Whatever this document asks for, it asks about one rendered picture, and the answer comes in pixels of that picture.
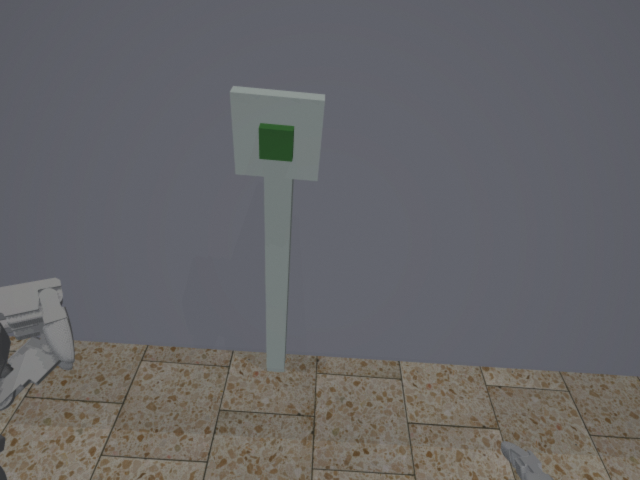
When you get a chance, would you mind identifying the button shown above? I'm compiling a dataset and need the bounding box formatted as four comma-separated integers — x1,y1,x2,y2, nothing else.
259,123,294,162

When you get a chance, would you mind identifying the panel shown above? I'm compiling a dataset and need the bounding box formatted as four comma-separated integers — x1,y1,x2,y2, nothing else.
230,86,325,372

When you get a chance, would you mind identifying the robot right hand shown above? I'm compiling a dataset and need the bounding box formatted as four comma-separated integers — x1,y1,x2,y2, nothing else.
501,441,553,480

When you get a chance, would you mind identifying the robot left hand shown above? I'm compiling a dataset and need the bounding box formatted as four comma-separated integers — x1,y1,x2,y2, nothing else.
0,278,75,411

